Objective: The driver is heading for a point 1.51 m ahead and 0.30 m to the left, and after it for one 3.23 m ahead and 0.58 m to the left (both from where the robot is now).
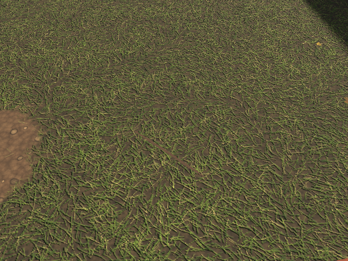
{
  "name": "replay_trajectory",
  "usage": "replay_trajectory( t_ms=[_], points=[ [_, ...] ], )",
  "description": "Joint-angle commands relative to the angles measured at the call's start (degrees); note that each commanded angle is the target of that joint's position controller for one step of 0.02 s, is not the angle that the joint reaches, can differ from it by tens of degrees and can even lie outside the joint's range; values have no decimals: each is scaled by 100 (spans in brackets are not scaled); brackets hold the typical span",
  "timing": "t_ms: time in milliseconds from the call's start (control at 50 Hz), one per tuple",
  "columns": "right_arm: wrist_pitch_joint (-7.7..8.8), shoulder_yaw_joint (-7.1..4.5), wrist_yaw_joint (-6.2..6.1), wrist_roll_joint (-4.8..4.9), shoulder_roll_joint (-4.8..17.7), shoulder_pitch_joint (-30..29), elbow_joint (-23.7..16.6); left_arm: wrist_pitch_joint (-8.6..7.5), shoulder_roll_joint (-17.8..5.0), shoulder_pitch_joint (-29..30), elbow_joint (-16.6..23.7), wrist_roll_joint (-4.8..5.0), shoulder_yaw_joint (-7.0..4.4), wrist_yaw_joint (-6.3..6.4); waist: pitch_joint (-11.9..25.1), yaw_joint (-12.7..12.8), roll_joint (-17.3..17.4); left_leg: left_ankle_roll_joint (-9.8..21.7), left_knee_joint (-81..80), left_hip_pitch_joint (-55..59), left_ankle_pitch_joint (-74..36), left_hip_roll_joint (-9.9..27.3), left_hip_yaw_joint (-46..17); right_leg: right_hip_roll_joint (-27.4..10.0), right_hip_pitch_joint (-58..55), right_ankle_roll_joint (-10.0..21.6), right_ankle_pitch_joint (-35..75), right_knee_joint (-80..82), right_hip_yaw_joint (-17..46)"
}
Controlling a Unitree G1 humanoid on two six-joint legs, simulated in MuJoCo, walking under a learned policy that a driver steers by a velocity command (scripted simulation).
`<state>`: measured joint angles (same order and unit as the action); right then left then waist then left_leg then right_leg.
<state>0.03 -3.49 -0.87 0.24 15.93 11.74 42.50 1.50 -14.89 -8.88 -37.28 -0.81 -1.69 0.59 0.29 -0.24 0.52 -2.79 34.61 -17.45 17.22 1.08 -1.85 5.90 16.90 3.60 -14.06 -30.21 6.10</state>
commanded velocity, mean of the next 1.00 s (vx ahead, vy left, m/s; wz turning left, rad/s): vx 0.41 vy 0.00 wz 0.32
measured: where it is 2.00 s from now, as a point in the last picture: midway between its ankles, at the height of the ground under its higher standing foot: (137, 170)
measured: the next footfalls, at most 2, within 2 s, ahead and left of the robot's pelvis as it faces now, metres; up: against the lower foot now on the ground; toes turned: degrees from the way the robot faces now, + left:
left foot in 0.02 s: +0.03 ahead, +0.13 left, +0.00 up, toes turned -1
right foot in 0.36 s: +0.20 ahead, -0.11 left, +0.00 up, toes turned +13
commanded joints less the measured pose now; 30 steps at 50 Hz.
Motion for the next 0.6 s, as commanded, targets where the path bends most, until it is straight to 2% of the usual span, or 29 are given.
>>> replay_trajectory(
  t_ms=[20, 40, 60, 80, 100, 120, 160, 180, 220, 240, 280, 320, 340, 360, 380, 400, 420, 440, 460, 480, 520, 600],
  points=[
    [197, -57, 34, 7, 488, 33, -373, -144, -814, -155, 178, -26, -175, -25, -1, 64, -643, 438, -565, 724, 306, -20, 40, -1156, 510, 466, -2525, 943, 1296],
    [248, -54, 15, 18, 625, 341, -339, -208, -674, -7, 244, -25, -131, -19, -113, 3, -198, 770, -965, 765, 659, 486, -665, -921, 786, 290, -2321, 194, 931],
    [277, -208, 29, 5, 1111, 657, -142, -312, -573, 112, 393, 54, -148, -15, -325, 70, 989, 1346, -1683, 684, 1941, 951, -1863, -170, 1308, -69, -1783, -735, -304],
    [317, -237, 69, -16, 1183, 790, -172, -453, -755, 432, 478, 139, -206, 4, -690, -177, 1402, 1800, -2474, 824, 2381, 1636, -3263, -141, 1921, -216, -1455, -1430, -596],
    [358, -210, 50, -65, 1076, 994, -130, -555, -939, 824, 586, 244, -287, -1, -869, -386, 1309, 1958, -2644, 1007, 2169, 1867, -3716, -336, 2417, -223, -1642, -2021, -278],
    [402, -200, 34, -53, 1044, 1019, -125, -615, -898, 759, 539, 253, -313, -33, -775, -302, 1067, 1908, -2553, 1252, 1881, 1781, -3557, -446, 2600, -226, -1617, -2392, -165],
    [403, -191, -14, 70, 928, 1018, -152, -720, -692, 738, 498, 182, -281, -144, -513, -286, 751, 1666, -2430, 1691, 1121, 1439, -2910, -616, 2689, -232, -990, -2161, -159],
    [363, -188, -43, 102, 872, 989, -168, -763, -590, 817, 487, 154, -259, -188, -426, -305, 719, 1531, -2399, 1650, 632, 1180, -2476, -581, 2394, -285, -724, -1709, -290],
    [266, -204, -84, 109, 854, 967, -220, -808, -307, 927, 458, 122, -188, -270, -253, -331, 822, 1403, -2265, 1249, 6, 761, -1865, -357, 1526, -426, -317, -999, -571],
    [227, -226, -94, 112, 906, 962, -257, -807, -256, 943, 449, 141, -178, -295, -211, -326, 899, 1394, -2219, 988, -58, 673, -1738, -270, 1112, -475, -241, -696, -650],
    [173, -271, -85, 143, 1019, 979, -330, -788, -387, 835, 421, 218, -235, -297, -154, -249, 976, 1386, -2127, 530, 79, 689, -1851, -193, 377, -545, -5, -207, -653],
    [156, -270, -80, 177, 990, 851, -417, -778, -568, 407, 303, 276, -332, -251, -68, 62, 907, 1199, -1867, 84, 249, 670, -2001, -270, -542, -509, 519, 337, -560],
    [168, -233, -71, 163, 845, 822, -463, -768, -673, 73, 215, 286, -391, -203, 31, 236, 820, 1049, -1594, -188, 310, 553, -1994, -373, -1100, -445, 528, 492, -533],
    [197, -161, -55, 124, 582, 726, -532, -778, -849, -547, 101, 271, -466, -128, 294, 532, 652, 825, -858, -706, 422, 295, -1785, -762, -2000, -297, 381, 560, -229],
    [240, 5, -36, 52, 17, 743, -709, -766, -1318, -1408, 1, 116, -564, -42, 998, 799, -599, 458, 1152, -1670, 1087, -274, -1014, -2097, -3280, 167, -759, 974, 1367],
    [320, -23, -66, 224, 177, 968, -977, -731, -1709, -1564, -123, -18, -647, -125, 992, 549, -1922, 373, 2557, -2683, 1696, -391, -725, -3031, -3145, 860, -2381, 1758, 3669],
    [324, -145, -67, 284, 618, 963, -802, -753, -1255, -1143, -54, 17, -521, -136, 330, 424, -1311, 391, 3296, -3007, 1234, 9, -874, -2940, -2623, 915, -2797, 1898, 3434],
    [299, -187, -26, 241, 752, 708, -740, -754, -912, -936, -55, 73, -433, -113, -150, 394, -946, 422, 3440, -3102, 746, 139, -781, -2645, -2222, 748, -2123, 1857, 2560],
    [288, -182, -4, 188, 661, 703, -645, -753, -759, -734, -49, 54, -380, -103, -239, 285, -639, 415, 3398, -2914, 317, 259, -740, -2359, -1936, 619, -1272, 1883, 1869],
    [283, -185, 32, 168, 594, 580, -657, -742, -651, -633, -101, 31, -350, -92, -366, 230, -645, 401, 3305, -2866, 23, 372, -718, -2189, -1747, 562, -495, 1929, 1351],
    [258, -150, 111, 167, 434, 430, -688, -774, -604, -637, -183, 16, -342, -74, -355, 208, -692, 373, 3277, -2705, -395, 461, -539, -1964, -1527, 486, 527, 2025, 556],
    [241, -74, 167, 126, 297, -84, -938, -799, -748, -784, -422, 42, -382, -61, -465, 243, -435, 205, 2547, -2976, -926, 463, -465, -2012, -1533, 644, 1619, 2159, -166]
  ],
)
